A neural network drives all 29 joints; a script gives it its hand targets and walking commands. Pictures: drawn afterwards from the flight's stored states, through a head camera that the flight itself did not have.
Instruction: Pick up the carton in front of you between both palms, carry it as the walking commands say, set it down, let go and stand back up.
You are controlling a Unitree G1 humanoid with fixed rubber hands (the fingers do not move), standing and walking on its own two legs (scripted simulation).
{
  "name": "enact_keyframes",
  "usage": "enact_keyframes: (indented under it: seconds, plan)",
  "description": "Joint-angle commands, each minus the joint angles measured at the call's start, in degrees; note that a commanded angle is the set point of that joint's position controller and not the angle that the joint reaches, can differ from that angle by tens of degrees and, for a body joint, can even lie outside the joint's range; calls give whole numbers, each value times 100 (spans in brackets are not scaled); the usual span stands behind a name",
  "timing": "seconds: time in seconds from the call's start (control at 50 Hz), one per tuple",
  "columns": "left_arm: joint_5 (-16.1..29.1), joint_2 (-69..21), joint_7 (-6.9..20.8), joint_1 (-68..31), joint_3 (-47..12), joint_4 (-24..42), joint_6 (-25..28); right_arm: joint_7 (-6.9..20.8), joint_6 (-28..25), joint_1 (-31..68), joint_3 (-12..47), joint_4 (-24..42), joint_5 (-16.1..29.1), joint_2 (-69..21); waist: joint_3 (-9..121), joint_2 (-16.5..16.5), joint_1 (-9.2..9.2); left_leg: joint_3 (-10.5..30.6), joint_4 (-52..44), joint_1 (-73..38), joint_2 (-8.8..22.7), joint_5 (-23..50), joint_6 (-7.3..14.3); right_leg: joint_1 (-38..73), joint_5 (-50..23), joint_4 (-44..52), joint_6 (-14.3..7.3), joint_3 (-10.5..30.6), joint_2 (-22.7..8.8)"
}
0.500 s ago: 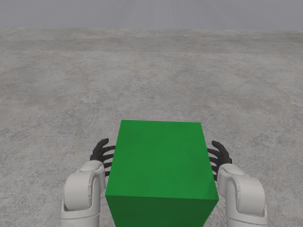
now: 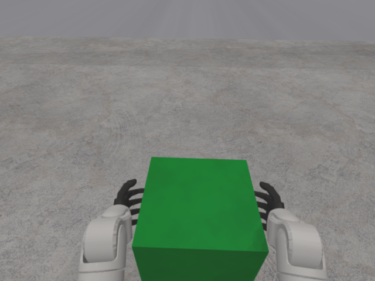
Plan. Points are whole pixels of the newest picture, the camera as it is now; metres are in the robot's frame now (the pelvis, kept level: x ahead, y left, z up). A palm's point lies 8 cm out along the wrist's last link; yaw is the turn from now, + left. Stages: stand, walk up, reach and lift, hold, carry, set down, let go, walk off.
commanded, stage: carry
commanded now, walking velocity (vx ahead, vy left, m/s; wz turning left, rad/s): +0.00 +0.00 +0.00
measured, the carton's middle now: (196, 230) +0.27 +0.00 +0.00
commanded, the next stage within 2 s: hold in 1.04 s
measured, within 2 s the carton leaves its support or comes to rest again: neither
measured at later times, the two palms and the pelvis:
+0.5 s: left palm (130, 218) +0.27 +0.14 +0.03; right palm (269, 222) +0.27 -0.15 +0.04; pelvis -0.01 +0.00 +0.00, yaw +0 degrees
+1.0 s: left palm (134, 214) +0.28 +0.14 +0.04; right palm (272, 218) +0.28 -0.16 +0.04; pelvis +0.00 -0.01 +0.00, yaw +0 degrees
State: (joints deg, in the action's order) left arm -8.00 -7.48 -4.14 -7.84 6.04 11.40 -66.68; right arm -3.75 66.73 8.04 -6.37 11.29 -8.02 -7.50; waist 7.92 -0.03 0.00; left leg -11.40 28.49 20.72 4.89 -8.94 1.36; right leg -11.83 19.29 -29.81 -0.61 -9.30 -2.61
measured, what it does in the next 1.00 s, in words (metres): stands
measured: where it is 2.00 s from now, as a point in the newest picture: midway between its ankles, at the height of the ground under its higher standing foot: outside the picture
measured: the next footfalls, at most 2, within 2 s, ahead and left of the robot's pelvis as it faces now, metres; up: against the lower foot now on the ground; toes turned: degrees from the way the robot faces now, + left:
none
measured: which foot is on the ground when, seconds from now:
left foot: down 0.00-1.00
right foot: down 0.00-1.00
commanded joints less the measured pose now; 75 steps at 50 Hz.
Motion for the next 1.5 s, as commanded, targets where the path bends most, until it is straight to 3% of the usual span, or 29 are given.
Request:
enact_keyframes:
  seconds: [0.0, 0.2, 0.4, 0.5, 0.66, 1.02, 1.04, 1.06, 1.08, 1.1, 1.12, 1.14, 1.22, 1.28, 1.48]
  plan:
    - [2072, -5199, 1471, -2778, -4015, 224, 327, 1449, -323, 2738, 4005, 194, 2055, -5171, 800, 15, -5, 724, -348, -900, 554, 446, -41, -428, -532, 729, -95, 635, -678]
    - [1518, -4762, 1429, -2501, -3545, -329, 1203, 1410, -1216, 2449, 3516, -378, 1492, -4744, 881, 27, -2, 721, -340, -913, 560, 497, -45, -438, -562, 684, -101, 634, -645]
    - [720, -4686, 1445, -2899, -2569, -1594, 2477, 1426, -2479, 2835, 2505, -1666, 693, -4644, 899, 31, -2, 736, -365, -904, 566, 416, -54, -460, -539, 679, -134, 665, -637]
    - [598, -5010, 1521, -3183, -2448, -2051, 2969, 1501, -2978, 3119, 2398, -2111, 571, -4984, 1057, 30, 0, 726, -313, -973, 566, 541, -52, -376, -668, 626, -137, 669, -634]
    - [879, -5193, 1536, -2898, -2911, -1656, 2746, 1512, -2755, 2861, 2880, -1691, 864, -5164, 1266, 37, 14, 676, -162, -1052, 581, 1060, -38, -171, -1185, 454, -120, 615, -633]
    - [860, -5032, 1511, -2864, -2828, -1591, 2616, 1472, -2619, 2825, 2835, -1618, 835, -5007, 1109, -9, 5, 625, -147, -986, 559, 924, -74, -229, -1294, 507, -134, 625, -653]
    - [934, -5118, 1532, -2267, -2706, -1487, 2576, 1505, -2663, 2325, 2614, -1837, 764, -5142, 137, -698, -8, 1404, -248, -2662, -1029, 1645, 56, -493, -2677, 1071, -173, 1639, 439]
    - [845, -4903, 1507, -2474, -2717, -1331, 2678, 1430, -2821, 2405, 2581, -1696, 644, -5003, 408, -721, 44, 1546, -262, -3018, -952, 2041, 64, -499, -2828, 1079, -165, 1720, 384]
    - [777, -4884, 1535, -2548, -2760, -1172, 2695, 1385, -2860, 2209, 2450, -1781, 515, -4921, 485, -309, 80, 1567, -361, -2521, -1021, 2103, -62, 320, -3203, 969, -170, 1713, 424]
    - [819, -4841, 1565, -2714, -2868, -1114, 2713, 1328, -2919, 2177, 2295, -1837, 457, -4891, 556, -331, 243, 1571, -435, -2400, -1012, 1985, -109, 611, -2919, 1032, -148, 1637, 500]
    - [860, -4852, 1585, -2721, -2934, -1108, 2739, 1315, -2940, 2210, 2330, -1811, 424, -4882, 544, -174, 205, 1561, -474, -2199, -1079, 1927, -144, 864, -3044, 1011, -139, 1658, 514]
    - [871, -4782, 1610, -2809, -2968, -1094, 2766, 1293, -2961, 2238, 2295, -1819, 438, -4903, 595, -267, 282, 1551, -520, -2144, -1090, 1691, -167, 1024, -2758, 1096, -126, 1640, 537]
    - [709, -4858, 1512, -2586, -2781, -1335, 2778, 1451, -2940, 2795, 2724, -1670, 747, -5004, 451, -153, -129, 1462, -610, -2374, -1166, 1169, -67, 734, -2289, 1146, -1, 1626, 524]
    - [554, -4936, 1465, -2559, -2582, -1592, 2768, 1571, -2917, 3060, 2736, -1773, 773, -4979, 165, -155, -257, 1442, -642, -2585, -1121, 803, -6, 252, -1624, 1241, -5, 1612, 523]
    - [628, -5255, 1655, -3081, -2623, -1850, 2711, 1701, -2921, 3145, 2346, -2257, 614, -5200, 38, -68, 23, 1492, -711, -3217, -944, 401, -89, -485, -602, 1380, -203, 1541, 589]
